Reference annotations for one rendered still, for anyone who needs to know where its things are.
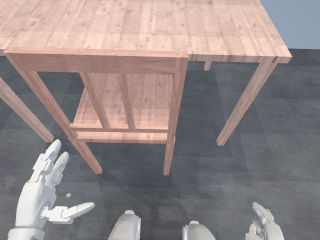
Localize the chair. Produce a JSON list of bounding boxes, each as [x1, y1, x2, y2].
[[3, 46, 189, 176]]

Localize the left robot hand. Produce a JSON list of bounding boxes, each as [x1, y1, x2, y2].
[[15, 139, 95, 229]]

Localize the table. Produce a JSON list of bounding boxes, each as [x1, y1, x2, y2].
[[0, 0, 292, 146]]

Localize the left robot thigh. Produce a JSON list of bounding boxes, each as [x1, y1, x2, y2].
[[108, 213, 141, 240]]

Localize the left robot shin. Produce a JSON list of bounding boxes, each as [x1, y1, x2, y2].
[[124, 210, 134, 214]]

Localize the right robot hand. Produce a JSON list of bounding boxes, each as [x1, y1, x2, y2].
[[245, 202, 285, 240]]

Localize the left robot forearm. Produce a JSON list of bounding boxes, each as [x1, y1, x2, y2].
[[7, 226, 45, 240]]

